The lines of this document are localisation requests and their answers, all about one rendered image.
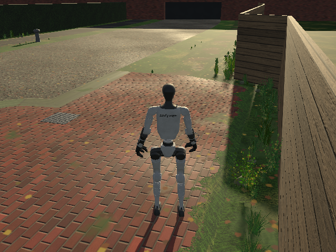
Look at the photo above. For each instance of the right robot hand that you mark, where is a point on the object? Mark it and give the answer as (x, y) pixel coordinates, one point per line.
(189, 145)

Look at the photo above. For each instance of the robot left forearm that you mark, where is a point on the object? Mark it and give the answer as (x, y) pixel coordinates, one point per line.
(142, 139)

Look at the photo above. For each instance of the right robot upper arm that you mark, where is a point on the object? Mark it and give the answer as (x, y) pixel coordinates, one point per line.
(187, 120)

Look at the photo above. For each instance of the robot torso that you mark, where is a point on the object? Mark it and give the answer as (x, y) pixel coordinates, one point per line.
(168, 125)

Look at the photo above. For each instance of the left robot upper arm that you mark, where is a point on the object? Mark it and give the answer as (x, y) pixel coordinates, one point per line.
(149, 118)

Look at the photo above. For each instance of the robot right forearm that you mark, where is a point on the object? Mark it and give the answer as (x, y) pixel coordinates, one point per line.
(192, 137)

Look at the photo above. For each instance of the left robot hand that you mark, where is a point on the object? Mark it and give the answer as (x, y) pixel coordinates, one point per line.
(138, 150)

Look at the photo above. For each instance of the right robot foot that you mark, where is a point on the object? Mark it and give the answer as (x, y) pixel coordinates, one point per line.
(181, 211)

